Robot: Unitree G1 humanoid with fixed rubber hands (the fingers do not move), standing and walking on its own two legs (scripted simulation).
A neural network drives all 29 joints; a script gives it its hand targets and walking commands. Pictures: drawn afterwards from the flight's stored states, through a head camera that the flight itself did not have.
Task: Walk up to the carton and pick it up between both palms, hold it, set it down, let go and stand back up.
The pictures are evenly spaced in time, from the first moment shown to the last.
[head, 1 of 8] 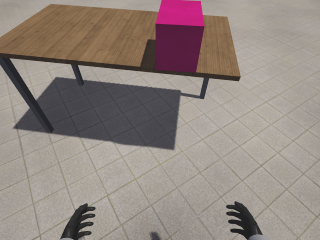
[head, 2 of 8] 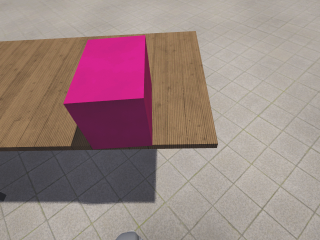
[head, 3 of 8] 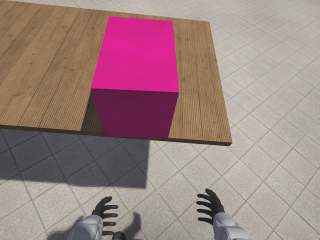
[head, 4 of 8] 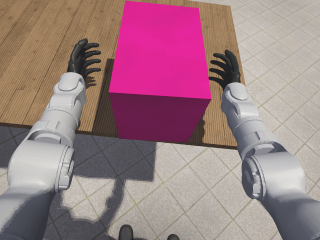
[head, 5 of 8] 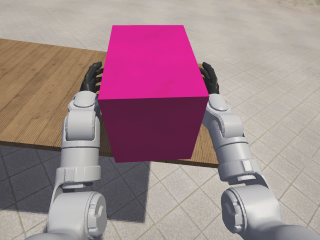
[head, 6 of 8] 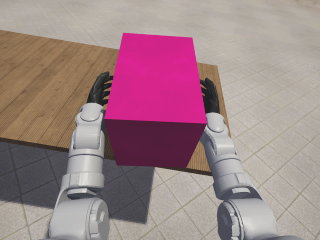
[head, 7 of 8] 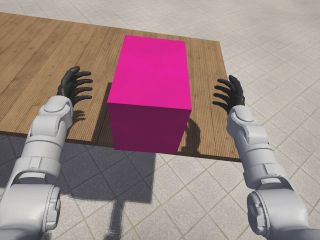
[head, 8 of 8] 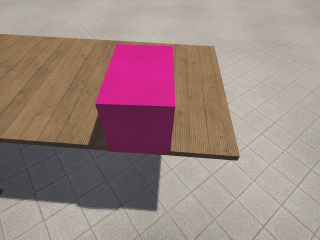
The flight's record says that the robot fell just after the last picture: no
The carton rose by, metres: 0.20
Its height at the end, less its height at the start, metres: +0.00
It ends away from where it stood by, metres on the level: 0.02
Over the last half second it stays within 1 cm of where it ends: yes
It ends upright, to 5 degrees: yes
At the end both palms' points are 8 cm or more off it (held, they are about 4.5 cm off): yes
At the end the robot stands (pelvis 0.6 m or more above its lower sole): yes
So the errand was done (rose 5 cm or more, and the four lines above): yes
